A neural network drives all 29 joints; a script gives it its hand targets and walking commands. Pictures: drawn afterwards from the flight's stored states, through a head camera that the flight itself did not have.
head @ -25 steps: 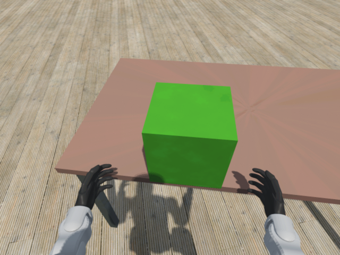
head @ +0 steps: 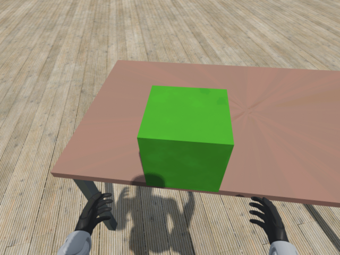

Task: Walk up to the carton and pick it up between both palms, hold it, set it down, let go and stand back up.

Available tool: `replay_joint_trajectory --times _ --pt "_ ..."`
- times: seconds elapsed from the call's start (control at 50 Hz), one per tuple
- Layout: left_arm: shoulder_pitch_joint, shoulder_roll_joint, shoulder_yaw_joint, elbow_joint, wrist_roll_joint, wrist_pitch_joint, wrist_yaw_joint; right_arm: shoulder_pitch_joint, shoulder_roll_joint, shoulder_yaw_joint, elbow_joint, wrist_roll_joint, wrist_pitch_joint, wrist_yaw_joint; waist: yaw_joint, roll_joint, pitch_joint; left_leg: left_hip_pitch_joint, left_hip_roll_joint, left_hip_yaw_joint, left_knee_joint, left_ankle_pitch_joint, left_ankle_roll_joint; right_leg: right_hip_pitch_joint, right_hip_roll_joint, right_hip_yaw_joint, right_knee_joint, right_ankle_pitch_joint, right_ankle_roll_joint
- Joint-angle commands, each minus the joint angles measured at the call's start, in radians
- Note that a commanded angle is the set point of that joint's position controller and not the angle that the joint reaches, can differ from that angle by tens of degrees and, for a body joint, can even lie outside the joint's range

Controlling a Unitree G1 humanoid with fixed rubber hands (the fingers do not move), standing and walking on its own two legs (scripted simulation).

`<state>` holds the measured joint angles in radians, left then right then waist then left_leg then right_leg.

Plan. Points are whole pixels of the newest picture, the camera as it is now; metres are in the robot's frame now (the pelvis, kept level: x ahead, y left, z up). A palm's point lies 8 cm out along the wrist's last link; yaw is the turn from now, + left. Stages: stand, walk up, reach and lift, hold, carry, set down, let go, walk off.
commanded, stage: set down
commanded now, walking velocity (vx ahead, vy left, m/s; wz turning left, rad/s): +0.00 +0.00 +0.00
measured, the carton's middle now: (185, 138) +0.44 +0.00 +0.00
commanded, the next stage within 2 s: let go in 0.60 s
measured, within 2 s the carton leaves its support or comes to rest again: neither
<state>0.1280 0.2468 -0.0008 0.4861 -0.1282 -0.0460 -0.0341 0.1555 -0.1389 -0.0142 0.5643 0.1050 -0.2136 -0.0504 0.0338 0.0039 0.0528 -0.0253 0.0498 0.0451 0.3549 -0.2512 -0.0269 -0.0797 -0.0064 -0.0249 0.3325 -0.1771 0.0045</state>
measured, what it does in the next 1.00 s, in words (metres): stands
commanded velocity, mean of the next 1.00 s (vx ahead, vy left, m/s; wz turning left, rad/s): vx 0.00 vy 0.00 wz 0.00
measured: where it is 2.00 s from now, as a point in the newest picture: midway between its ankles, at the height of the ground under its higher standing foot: outside the picture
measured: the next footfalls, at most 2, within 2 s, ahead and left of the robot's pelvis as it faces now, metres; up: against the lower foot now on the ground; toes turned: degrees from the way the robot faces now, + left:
none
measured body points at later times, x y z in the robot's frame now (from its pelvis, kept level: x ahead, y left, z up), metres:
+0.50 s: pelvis +0.00 +0.00 +0.00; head +0.00 +0.00 +0.45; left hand +0.17 +0.23 -0.08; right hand +0.18 -0.22 -0.08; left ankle -0.03 +0.13 -0.75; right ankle +0.01 -0.12 -0.75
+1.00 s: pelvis -0.01 -0.01 +0.00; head +0.00 +0.00 +0.45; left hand +0.17 +0.22 -0.08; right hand +0.16 -0.23 -0.09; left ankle -0.03 +0.13 -0.75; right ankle +0.01 -0.12 -0.75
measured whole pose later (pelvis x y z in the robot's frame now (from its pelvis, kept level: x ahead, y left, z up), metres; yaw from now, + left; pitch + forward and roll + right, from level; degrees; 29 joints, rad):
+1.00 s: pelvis -0.01 -0.01 +0.00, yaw +0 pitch -5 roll +0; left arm 0.17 0.20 0.00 0.51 0.00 0.15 0.00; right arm 0.17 -0.18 -0.04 0.72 -0.03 -0.19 0.02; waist 0.01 0.00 0.09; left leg -0.03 0.06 0.05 0.36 -0.25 -0.03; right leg -0.09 0.00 -0.02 0.35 -0.18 0.00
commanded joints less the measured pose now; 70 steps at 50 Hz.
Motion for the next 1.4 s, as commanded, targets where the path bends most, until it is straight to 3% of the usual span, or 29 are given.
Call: replay_joint_trajectory --times 0.0,0.5,0.7,0.8,1.0,1.02,1.04,1.08,1.1,1.12,1.14,1.2,1.38 --pt "-0.081 0.097 0.04 -0.147 0.018 -0.001 0.006 -0.08 -0.074 -0.028 -0.109 -0.021 -0.026 0.005 -0.003 0.017 -0.093 -0.063 -0.056 0.033 -0.04 0.27 -0.023 0.085 0.027 0.024 -0.043 0.1 -0.031" --pt "0.021 0.044 0.04 -0.11 0.115 0.134 0.028 -0.019 -0.11 -0.04 0.019 -0.103 0.003 0.047 -0.01 0.021 -0.044 -0.043 -0.05 0.042 -0.041 0.286 -0.022 0.066 0.04 -0.003 -0.052 0.085 -0.031" --pt "-0.028 0.051 0.024 -0.118 0.115 0.164 0.048 -0.058 -0.128 -0.073 0.066 -0.147 -0.012 0.065 -0.029 0.004 -0.057 -0.075 -0.036 0.044 -0.027 0.201 -0.008 0.046 0.035 -0.01 -0.015 0.082 -0.027" --pt "0.003 0.049 0.032 -0.086 0.123 0.161 0.045 -0.043 -0.124 -0.054 0.081 -0.131 -0.017 0.065 -0.024 0.002 -0.064 -0.061 -0.051 0.046 -0.021 0.234 -0.012 0.067 0.03 0.0 -0.02 0.124 -0.025" --pt "-0.02 0.047 0.037 -0.086 0.126 0.18 0.044 -0.05 -0.127 -0.054 0.056 -0.138 0.004 0.066 -0.023 -0.004 -0.035 -0.074 -0.049 0.051 -0.038 0.178 -0.004 0.052 0.028 0.003 -0.028 0.073 -0.026" --pt "0.007 -0.002 0.007 -0.143 0.098 0.18 0.045 -0.039 -0.175 -0.093 -0.013 -0.134 -0.011 0.064 0.029 -0.036 -0.082 -0.133 -0.073 0.056 -0.002 0.188 -0.017 0.073 0.032 0.005 0.006 0.098 -0.012" --pt "0.006 0.008 0.009 -0.135 0.102 0.185 0.045 -0.023 -0.171 -0.083 -0.004 -0.131 -0.013 0.061 0.006 -0.02 -0.077 -0.131 -0.07 0.059 -0.008 0.174 -0.017 0.073 0.032 0.01 0.012 0.115 -0.016" --pt "0.011 0.02 0.017 -0.13 0.107 0.191 0.037 -0.014 -0.166 -0.08 0.002 -0.126 -0.009 0.058 0.004 -0.018 -0.067 -0.139 -0.073 0.059 0.006 0.184 -0.019 0.068 0.033 0.007 0.019 0.118 -0.016" --pt "0.147 0.134 0.079 0.009 0.159 0.085 0.055 0.054 -0.221 -0.067 0.07 -0.122 0.084 0.042 0.015 0.046 -0.111 -0.179 0.024 -0.036 0.072 0.237 0.028 -0.034 -0.059 0.056 0.082 0.243 -0.024" --pt "0.16 0.143 0.083 0.023 0.157 0.057 0.05 0.081 -0.21 -0.067 0.046 -0.118 0.117 0.038 -0.013 0.034 -0.107 -0.146 0.036 -0.051 0.058 0.152 0.036 -0.061 -0.075 0.069 0.068 0.182 -0.019" --pt "0.134 0.141 0.081 0.018 0.161 0.029 0.048 0.093 -0.217 -0.068 0.039 -0.112 0.129 0.039 -0.027 0.012 -0.129 -0.112 0.054 -0.068 0.068 0.209 0.047 -0.052 -0.092 0.083 0.083 0.241 -0.023" --pt "0.11 0.097 0.066 0.021 0.16 -0.003 0.035 0.097 -0.222 -0.065 0.045 -0.113 0.148 0.047 -0.036 -0.015 -0.119 -0.132 0.053 -0.072 0.062 0.153 0.046 -0.084 -0.087 0.078 0.074 0.191 -0.019" --pt "0.163 0.13 0.06 0.083 0.154 -0.005 0.027 0.122 -0.252 -0.056 0.048 -0.119 0.159 0.066 -0.029 -0.003 -0.044 -0.219 0.048 -0.099 0.025 0.019 0.053 -0.107 -0.09 0.078 0.07 0.071 -0.017"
